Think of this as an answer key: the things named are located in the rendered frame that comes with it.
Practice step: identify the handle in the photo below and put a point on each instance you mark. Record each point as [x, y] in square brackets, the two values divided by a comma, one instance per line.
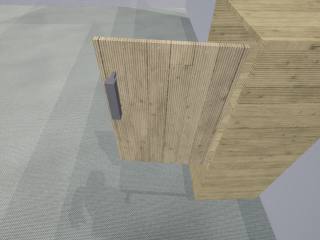
[112, 93]

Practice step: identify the cupboard door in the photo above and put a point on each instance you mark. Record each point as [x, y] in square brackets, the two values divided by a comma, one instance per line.
[173, 95]

